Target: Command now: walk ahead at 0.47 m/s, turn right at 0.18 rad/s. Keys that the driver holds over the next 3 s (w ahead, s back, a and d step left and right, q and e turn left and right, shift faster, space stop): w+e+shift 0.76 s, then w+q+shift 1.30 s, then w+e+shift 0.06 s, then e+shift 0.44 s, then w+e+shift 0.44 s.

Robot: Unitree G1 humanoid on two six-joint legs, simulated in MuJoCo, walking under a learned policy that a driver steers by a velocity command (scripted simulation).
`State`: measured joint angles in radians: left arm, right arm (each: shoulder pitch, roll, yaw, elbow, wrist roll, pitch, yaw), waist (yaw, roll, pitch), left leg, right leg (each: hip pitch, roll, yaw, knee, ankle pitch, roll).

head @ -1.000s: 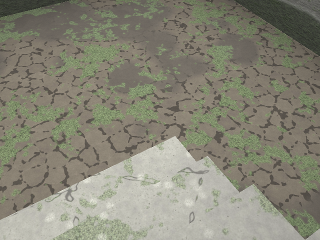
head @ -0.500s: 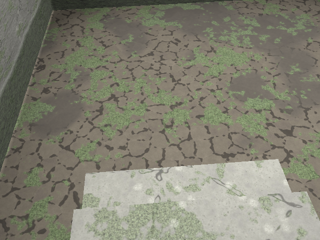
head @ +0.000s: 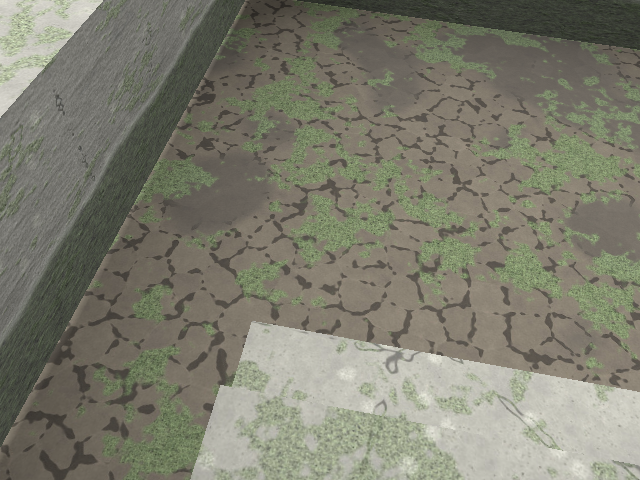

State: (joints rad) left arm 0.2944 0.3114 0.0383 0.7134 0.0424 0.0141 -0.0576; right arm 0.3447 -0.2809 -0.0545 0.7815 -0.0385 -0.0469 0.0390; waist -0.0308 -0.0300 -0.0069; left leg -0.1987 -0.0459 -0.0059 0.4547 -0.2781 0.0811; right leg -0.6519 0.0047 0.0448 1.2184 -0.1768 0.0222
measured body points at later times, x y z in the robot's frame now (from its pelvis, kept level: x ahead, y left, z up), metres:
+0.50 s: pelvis +0.20 -0.14 -0.16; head +0.21 -0.17 +0.28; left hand +0.48 +0.04 -0.25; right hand +0.00 -0.33 -0.31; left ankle +0.01 +0.07 -0.68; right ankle +0.27 -0.24 -0.90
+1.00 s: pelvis +0.54 -0.35 -0.34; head +0.52 -0.33 +0.11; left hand +0.70 -0.12 -0.48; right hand +0.51 -0.65 -0.43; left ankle +0.67 -0.35 -1.07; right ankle +0.29 -0.24 -0.86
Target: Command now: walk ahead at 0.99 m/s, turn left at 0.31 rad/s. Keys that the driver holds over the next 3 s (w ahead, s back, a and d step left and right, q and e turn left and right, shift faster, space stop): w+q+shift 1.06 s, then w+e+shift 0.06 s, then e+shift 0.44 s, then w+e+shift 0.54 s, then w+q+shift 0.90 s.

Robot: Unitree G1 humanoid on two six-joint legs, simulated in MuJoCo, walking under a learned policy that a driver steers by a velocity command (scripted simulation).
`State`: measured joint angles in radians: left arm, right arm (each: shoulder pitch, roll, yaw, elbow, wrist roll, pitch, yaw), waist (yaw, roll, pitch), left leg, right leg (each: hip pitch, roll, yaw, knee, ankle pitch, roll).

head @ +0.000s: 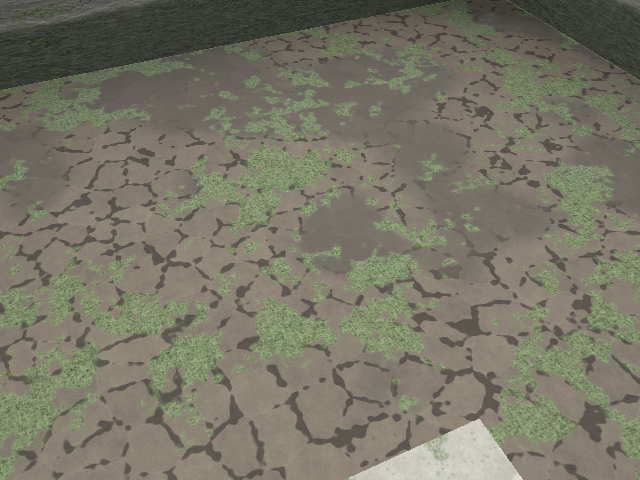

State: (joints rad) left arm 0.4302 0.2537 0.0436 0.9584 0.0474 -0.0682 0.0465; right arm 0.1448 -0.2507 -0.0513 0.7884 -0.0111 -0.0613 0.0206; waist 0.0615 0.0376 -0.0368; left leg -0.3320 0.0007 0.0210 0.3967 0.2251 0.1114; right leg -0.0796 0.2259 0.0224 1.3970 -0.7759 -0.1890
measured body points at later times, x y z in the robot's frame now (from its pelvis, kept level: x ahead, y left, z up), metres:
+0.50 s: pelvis +0.46 +0.01 -0.20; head +0.46 +0.01 +0.25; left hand +0.60 +0.29 -0.27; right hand +0.44 -0.28 -0.33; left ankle +0.17 +0.07 -0.68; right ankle +0.53 -0.09 -0.94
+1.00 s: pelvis +0.82 +0.19 -0.41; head +0.85 +0.21 +0.04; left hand +0.61 +0.32 -0.55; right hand +1.09 +0.09 -0.55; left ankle +0.83 +0.19 -1.12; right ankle +0.81 -0.02 -0.89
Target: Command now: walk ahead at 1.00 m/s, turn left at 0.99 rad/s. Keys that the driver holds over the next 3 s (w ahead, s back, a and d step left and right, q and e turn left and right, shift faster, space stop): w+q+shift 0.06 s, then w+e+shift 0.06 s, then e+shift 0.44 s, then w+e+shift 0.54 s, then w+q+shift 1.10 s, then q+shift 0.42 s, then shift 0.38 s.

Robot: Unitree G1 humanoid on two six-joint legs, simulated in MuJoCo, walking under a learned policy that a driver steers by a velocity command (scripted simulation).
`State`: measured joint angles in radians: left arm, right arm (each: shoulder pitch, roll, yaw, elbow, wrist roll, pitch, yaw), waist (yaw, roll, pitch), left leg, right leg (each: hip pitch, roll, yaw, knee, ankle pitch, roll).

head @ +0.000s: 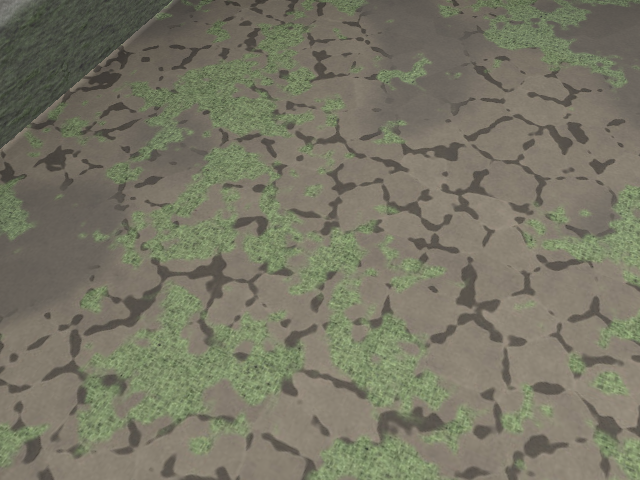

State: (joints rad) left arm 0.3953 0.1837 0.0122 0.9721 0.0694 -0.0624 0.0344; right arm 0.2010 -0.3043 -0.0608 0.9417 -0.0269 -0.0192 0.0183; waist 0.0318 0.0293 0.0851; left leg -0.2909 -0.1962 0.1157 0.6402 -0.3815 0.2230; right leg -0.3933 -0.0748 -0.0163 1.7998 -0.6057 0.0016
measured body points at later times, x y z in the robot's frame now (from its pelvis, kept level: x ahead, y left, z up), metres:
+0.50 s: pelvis +0.35 -0.09 +0.04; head +0.40 -0.10 +0.48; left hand +0.41 +0.18 -0.09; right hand +0.58 -0.35 -0.05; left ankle +0.49 +0.06 -0.66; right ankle +0.39 -0.18 -0.71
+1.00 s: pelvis +0.59 -0.15 +0.03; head +0.60 -0.14 +0.48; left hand +0.89 -0.02 -0.05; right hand +0.42 -0.40 -0.08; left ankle +0.55 +0.02 -0.71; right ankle +0.60 -0.33 -0.61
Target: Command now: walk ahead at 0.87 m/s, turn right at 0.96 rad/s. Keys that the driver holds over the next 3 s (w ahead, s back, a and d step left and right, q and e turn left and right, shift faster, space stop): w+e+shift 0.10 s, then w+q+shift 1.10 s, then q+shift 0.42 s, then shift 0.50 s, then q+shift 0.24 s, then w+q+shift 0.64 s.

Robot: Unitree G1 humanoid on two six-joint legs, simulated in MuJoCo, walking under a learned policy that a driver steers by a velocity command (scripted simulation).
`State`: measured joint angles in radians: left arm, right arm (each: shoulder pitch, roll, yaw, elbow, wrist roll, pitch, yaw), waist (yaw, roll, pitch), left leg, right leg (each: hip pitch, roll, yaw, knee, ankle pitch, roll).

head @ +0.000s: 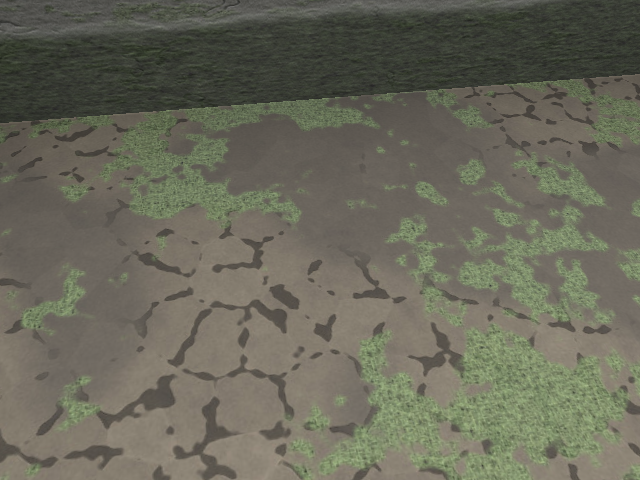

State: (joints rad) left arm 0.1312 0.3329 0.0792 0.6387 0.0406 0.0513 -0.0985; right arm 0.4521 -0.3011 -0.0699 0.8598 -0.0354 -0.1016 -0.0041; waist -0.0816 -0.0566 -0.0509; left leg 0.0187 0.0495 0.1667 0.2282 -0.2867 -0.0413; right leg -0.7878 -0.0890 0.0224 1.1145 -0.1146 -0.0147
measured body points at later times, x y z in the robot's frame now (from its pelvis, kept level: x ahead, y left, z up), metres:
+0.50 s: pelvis +0.40 -0.13 -0.02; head +0.43 -0.13 +0.43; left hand +0.41 +0.14 -0.15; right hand +0.52 -0.39 -0.13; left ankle +0.60 -0.03 -0.67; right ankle +0.24 -0.16 -0.74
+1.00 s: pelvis +0.87 -0.12 -0.01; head +0.91 -0.10 +0.43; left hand +1.08 +0.15 -0.06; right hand +0.94 -0.42 -0.13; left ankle +0.67 -0.13 -0.74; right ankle +1.13 -0.22 -0.71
